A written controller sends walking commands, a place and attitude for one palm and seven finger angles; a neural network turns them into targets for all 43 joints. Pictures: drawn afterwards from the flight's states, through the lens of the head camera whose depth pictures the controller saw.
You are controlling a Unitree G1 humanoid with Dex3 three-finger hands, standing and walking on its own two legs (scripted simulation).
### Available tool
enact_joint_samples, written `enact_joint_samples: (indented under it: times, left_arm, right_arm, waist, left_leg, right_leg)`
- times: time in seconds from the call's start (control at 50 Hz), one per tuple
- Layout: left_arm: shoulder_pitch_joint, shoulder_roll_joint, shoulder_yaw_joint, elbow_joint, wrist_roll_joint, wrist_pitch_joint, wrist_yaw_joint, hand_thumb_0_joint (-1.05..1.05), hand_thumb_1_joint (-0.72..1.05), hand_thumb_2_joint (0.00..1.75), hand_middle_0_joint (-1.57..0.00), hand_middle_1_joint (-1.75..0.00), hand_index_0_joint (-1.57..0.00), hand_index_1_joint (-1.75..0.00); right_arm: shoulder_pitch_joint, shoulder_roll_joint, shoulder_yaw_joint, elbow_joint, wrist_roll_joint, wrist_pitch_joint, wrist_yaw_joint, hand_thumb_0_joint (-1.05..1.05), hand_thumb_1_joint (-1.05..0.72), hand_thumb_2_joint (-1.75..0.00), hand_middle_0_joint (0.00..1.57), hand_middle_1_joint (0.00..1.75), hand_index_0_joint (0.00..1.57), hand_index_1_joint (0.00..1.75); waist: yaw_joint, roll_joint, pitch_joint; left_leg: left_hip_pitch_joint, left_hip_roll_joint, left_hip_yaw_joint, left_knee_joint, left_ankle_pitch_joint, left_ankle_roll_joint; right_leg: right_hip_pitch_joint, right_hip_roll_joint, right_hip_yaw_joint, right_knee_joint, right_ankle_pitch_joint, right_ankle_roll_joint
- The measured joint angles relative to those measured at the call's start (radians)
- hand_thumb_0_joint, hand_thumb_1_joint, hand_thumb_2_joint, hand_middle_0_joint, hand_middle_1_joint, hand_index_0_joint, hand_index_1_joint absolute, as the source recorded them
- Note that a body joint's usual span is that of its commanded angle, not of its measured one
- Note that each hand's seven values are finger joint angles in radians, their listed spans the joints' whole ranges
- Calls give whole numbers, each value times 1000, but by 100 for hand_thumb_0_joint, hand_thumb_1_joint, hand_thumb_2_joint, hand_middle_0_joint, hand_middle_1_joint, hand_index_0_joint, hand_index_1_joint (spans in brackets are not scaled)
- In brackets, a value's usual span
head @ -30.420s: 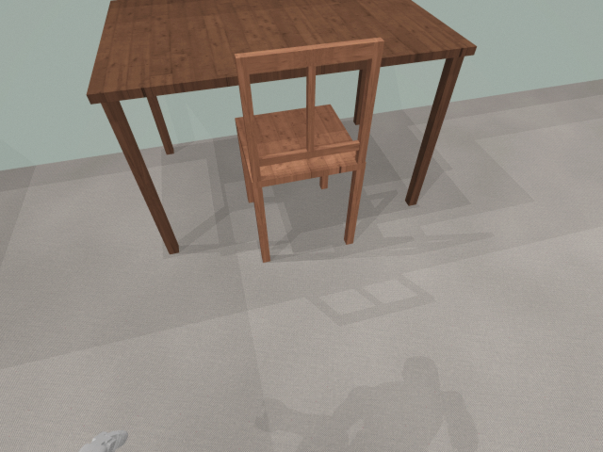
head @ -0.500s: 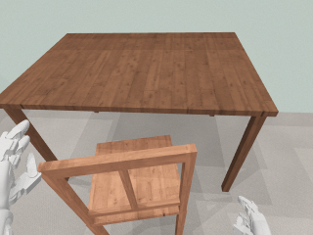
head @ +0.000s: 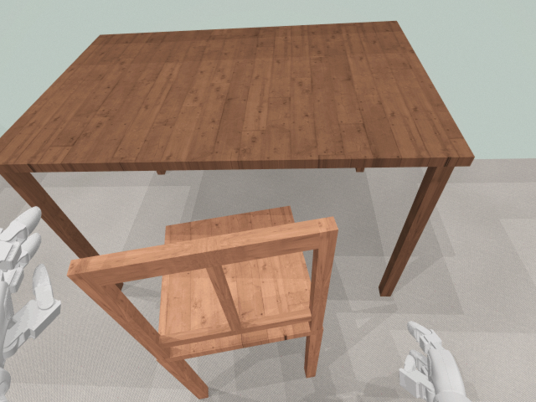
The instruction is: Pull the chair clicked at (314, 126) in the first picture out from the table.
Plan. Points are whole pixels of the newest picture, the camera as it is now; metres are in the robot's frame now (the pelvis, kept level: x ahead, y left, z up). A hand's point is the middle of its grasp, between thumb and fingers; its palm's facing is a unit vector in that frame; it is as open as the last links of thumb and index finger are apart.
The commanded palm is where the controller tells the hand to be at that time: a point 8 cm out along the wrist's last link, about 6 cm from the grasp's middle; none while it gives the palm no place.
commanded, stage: step back with the hand held close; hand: left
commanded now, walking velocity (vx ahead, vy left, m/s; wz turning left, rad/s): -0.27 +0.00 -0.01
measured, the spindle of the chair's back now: (225, 298) +0.32 +0.12 -0.10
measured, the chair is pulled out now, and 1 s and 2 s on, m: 0.19 0.19 0.19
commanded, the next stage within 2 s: stop stepping back and stand still in 1.20 s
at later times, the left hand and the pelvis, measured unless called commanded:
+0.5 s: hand (10, 343) +0.15 +0.27 +0.16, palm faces +0.39 -0.80 -0.46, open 7.4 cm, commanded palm +0.09 +0.32 +0.18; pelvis -0.05 +0.02 -0.01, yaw +0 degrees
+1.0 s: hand out of the picture +0.10 +0.25 +0.16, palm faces +0.34 -0.83 -0.44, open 7.4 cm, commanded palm +0.04 +0.31 +0.18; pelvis -0.10 +0.01 -0.01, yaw +0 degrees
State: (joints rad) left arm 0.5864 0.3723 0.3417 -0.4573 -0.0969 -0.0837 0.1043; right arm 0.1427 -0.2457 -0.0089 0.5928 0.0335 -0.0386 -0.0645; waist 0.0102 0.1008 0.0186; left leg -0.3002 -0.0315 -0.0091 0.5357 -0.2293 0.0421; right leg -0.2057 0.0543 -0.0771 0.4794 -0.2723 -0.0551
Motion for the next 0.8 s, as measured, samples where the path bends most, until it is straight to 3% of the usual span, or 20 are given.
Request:
enact_joint_samples:
  times: [0.14, 0.28, 0.5, 0.58, 0.72, 0.8]
  left_arm:
    - [13, 43, 30, -54, -4, -8, 21, 1, 89, 90, -21, -30, -22, -31]
    - [1, 43, 58, -66, 10, -17, 45, 1, 89, 90, -21, -30, -22, -31]
    - [-12, 39, 37, -99, 21, -20, 51, 1, 89, 90, -21, -30, -22, -31]
    - [-11, 58, 47, -146, 16, -38, 55, 1, 89, 90, -21, -30, -22, -31]
    - [-19, 90, 112, -135, 34, -62, 53, 1, 89, 90, -21, -30, -22, -31]
    - [-30, 81, 122, -124, 31, -77, 48, 1, 89, 90, -21, -30, -22, -31]
  right_arm:
    - [17, 5, -4, 12, 0, -7, -14, 1, -91, -90, 20, 30, 20, 30]
    - [23, 10, 7, 3, -7, -27, -17, 1, -90, -90, 20, 30, 20, 30]
    - [43, 14, 19, -7, -15, -49, -5, 1, -90, -90, 20, 30, 20, 30]
    - [42, 4, 8, 3, -14, -45, -7, 1, -90, -90, 20, 30, 21, 30]
    - [27, 22, -4, -1, -33, -59, -12, 1, -90, -90, 20, 30, 20, 30]
    - [9, 38, 6, 2, -32, -71, -2, 1, -90, -90, 20, 30, 20, 30]
  waist:
    - [10, -20, 6]
    - [13, -30, -1]
    - [-6, -53, -2]
    - [-15, -61, 10]
    - [-9, -83, 8]
    - [13, -81, 4]
  left_leg:
    - [-64, -3, -7, 42, 10, 8]
    - [-88, -10, 12, 34, 39, 21]
    - [-144, 5, 15, 92, -25, 5]
    - [-161, 15, 9, 114, 47, 17]
    - [-160, 4, 33, 75, 66, 35]
    - [-183, 15, 44, 59, 91, 27]
  right_leg:
    - [-59, -5, -12, 40, 8, 6]
    - [-103, -16, 3, 65, 25, 21]
    - [-136, -11, -11, 73, 46, 12]
    - [-148, -6, -26, 104, 34, 16]
    - [-165, -8, 57, 208, -90, 38]
    - [-108, -16, 93, 134, -52, 49]
